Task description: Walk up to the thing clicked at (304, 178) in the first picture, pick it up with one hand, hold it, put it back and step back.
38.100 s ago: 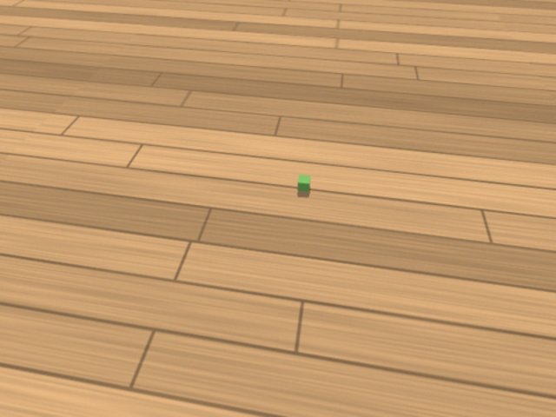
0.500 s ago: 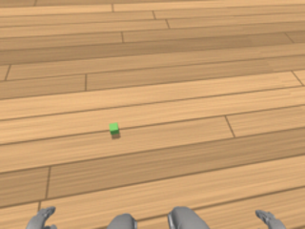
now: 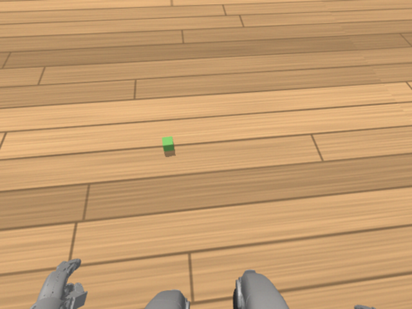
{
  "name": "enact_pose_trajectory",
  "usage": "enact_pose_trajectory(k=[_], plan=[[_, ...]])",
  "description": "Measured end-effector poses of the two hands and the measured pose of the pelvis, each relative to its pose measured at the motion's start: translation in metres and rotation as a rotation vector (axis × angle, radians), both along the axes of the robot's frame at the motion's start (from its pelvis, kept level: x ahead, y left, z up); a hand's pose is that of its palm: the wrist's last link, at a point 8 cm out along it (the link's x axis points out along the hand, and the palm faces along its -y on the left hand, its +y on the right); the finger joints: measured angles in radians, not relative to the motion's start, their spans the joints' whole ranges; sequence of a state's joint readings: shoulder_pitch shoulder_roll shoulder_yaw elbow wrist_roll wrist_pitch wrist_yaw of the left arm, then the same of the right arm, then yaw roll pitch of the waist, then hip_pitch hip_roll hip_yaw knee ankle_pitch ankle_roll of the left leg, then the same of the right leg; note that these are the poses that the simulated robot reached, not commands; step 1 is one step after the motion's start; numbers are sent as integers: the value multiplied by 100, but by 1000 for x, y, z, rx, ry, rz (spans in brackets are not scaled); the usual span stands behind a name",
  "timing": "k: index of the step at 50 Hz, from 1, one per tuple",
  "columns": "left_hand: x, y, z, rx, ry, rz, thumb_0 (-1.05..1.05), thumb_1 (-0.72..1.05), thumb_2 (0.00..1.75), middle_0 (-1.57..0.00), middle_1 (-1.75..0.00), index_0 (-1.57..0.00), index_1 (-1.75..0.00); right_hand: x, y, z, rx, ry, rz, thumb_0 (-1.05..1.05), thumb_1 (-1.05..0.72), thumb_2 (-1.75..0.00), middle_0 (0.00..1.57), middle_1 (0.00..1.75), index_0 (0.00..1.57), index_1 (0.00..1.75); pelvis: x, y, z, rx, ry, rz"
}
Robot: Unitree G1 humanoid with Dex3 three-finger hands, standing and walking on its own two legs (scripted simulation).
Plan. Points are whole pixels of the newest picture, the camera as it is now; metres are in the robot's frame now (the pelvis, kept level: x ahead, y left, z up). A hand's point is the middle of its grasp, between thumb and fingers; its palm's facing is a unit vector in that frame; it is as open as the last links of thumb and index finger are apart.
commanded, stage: step back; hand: left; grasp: from above
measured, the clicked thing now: (168, 143) +0.95 +0.24 -0.72
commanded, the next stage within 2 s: stand in 1.40 s
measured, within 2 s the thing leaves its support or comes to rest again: neither
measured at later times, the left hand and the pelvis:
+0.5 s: hand out of the picture -0.08 +0.26 -0.13, palm faces +0.00 -0.91 -0.41, open 7.4 cm; pelvis -0.14 -0.02 +0.01, yaw +0 degrees
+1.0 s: hand out of the picture -0.04 +0.25 -0.13, palm faces +0.02 -0.93 -0.38, open 7.3 cm; pelvis -0.11 -0.02 +0.02, yaw +1 degrees
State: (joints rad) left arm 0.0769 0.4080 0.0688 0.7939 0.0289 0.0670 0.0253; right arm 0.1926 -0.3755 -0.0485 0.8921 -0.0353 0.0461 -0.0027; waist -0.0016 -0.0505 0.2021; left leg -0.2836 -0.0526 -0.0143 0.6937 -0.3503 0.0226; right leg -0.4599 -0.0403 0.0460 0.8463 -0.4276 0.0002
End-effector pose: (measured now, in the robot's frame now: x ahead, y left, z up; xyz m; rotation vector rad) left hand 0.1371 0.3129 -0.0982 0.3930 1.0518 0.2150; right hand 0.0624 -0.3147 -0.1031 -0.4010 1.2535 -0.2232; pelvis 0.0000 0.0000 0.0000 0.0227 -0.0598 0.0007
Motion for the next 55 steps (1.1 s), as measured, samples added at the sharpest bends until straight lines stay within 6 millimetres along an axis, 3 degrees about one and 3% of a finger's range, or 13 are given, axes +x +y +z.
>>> enact_pose_trajectory(k=[7,13,18,24,31,38,43,47,55], plan=[[-57,-7,4,-24,48,7,1,91,90,-20,-30,-21,-30,-33,0,17,-4,-62,9,1,-90,-90,20,30,21,30,-47,-6,12,-44,25,-24],[-124,-20,-5,0,109,-18,1,91,90,-20,-30,-21,-30,-53,-22,8,-1,-156,7,1,-90,-90,20,30,21,30,-92,-19,1,-49,29,-77],[-184,-29,1,-8,162,15,1,91,90,-20,-30,-21,-30,-90,-28,7,15,-134,-27,1,-90,-90,20,30,21,30,-118,-24,7,-27,14,-69],[-217,-17,6,-5,129,62,1,90,90,-21,-30,-21,-30,-138,-26,2,15,-30,-7,1,-90,-90,20,30,20,30,-136,-17,9,-22,22,-14],[-231,6,-1,-17,153,83,1,90,90,-20,-30,-21,-30,-166,-2,7,26,-8,-17,1,-90,-90,20,30,20,30,-145,-3,11,-5,15,7],[-216,2,4,-30,150,50,1,91,90,-20,-30,-21,-30,-165,0,13,44,-44,-35,1,-90,-90,20,30,21,30,-141,-10,17,-16,16,-10],[-198,-15,6,-17,103,46,1,91,90,-20,-30,-21,-30,-150,-14,1,51,-42,-43,1,-90,-90,20,30,21,30,-130,-22,11,-47,11,-2],[-192,-23,10,-33,70,65,1,91,90,-20,-30,-21,-30,-127,-16,3,47,-41,-13,1,-90,-90,20,30,21,30,-120,-22,14,-34,12,6],[-179,-10,-4,-50,114,82,1,90,90,-20,-30,-21,-30,-80,-3,5,24,-81,23,1,-90,-90,20,30,20,30,-100,-7,9,-18,6,17]])
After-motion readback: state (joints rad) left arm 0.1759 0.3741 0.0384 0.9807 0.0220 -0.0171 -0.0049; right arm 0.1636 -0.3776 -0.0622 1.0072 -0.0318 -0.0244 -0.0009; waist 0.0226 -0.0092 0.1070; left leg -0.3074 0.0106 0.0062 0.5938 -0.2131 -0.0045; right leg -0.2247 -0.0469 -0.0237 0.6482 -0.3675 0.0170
